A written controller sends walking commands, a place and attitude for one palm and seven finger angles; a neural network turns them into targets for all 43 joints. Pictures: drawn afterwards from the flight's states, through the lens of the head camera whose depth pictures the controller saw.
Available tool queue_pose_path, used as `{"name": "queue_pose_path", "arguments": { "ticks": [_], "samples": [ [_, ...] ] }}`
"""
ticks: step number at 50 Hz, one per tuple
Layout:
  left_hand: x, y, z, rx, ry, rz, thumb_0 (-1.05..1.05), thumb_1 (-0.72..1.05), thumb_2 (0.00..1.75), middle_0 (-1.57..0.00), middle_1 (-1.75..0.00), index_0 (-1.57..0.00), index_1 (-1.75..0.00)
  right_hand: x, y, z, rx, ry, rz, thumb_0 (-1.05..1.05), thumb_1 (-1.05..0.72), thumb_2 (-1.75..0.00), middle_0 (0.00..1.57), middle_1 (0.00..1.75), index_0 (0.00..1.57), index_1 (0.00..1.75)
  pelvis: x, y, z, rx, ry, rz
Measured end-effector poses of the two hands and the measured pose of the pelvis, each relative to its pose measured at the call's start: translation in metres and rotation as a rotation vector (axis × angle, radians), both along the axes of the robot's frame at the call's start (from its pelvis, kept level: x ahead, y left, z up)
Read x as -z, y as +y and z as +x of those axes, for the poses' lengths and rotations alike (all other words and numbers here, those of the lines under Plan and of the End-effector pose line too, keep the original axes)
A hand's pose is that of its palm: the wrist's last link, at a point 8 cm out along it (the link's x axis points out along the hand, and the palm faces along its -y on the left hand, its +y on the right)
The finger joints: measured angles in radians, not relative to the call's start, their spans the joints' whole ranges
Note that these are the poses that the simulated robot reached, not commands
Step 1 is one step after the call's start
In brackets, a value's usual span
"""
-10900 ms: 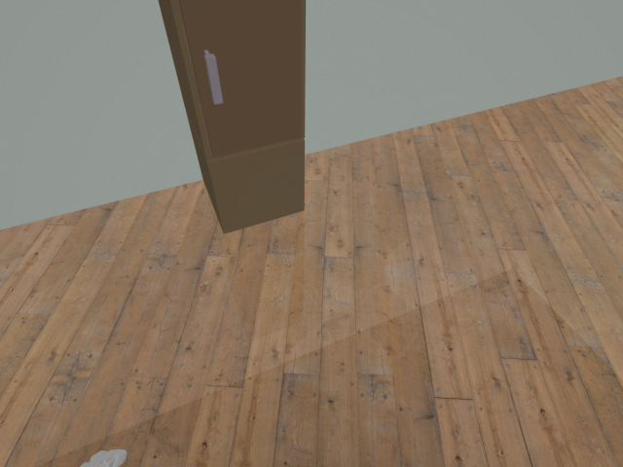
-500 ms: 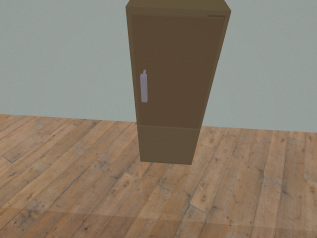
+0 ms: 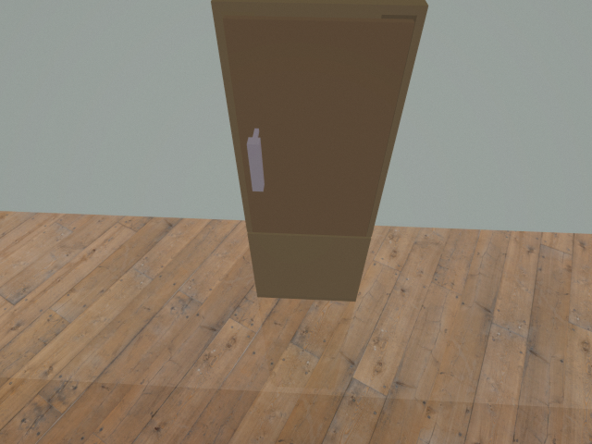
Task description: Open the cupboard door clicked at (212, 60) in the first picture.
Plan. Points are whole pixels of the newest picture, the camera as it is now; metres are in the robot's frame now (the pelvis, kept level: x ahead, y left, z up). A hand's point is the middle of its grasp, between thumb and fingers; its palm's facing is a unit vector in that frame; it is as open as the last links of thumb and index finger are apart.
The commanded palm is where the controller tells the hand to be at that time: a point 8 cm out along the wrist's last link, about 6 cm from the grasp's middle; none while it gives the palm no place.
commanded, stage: come to a stop and stand still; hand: left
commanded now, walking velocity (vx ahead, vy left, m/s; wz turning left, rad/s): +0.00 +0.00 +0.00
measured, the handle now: (257, 159) +0.72 +0.14 -0.05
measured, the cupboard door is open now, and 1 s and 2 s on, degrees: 0 0 0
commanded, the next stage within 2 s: look again from close up in 0.30 s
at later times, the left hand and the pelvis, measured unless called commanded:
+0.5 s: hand out of the picture +0.00 +0.16 -0.17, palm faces +0.05 -0.98 -0.17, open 7.3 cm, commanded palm none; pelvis +0.02 +0.00 +0.00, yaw +0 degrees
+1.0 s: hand out of the picture +0.00 +0.16 -0.17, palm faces +0.05 -0.99 -0.16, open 7.4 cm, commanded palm none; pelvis +0.02 +0.00 +0.00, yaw +0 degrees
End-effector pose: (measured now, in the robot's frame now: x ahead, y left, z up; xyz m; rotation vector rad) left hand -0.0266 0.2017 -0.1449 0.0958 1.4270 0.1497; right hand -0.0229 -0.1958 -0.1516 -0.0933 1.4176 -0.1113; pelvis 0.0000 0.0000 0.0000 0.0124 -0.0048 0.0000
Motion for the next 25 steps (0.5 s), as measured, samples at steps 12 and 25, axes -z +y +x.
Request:
{"name": "queue_pose_path", "arguments": {
  "ticks": [12,25],
  "samples": [
    [-0.002,0.006,0.022,0.004,-0.016,0.026,0.01,0.92,0.90,-0.20,-0.30,-0.19,-0.30,0.000,-0.008,0.015,-0.006,0.008,-0.010,0.00,-0.91,-0.90,0.19,0.30,0.20,0.30,0.000,-0.004,0.013,-0.001,0.000,-0.002],
    [-0.001,0.005,0.022,0.001,-0.005,0.016,0.01,0.92,0.90,-0.20,-0.30,-0.19,-0.30,-0.002,-0.013,0.025,-0.021,0.004,-0.026,0.00,-0.91,-0.90,0.19,0.30,0.20,0.30,-0.001,-0.003,0.017,-0.004,-0.001,-0.003]
  ]
}}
